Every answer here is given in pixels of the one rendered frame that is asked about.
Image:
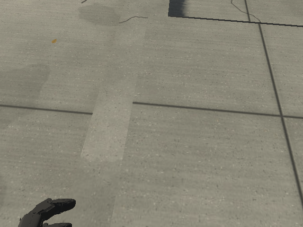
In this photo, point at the robot left hand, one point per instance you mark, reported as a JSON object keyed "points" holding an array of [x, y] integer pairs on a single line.
{"points": [[45, 210]]}

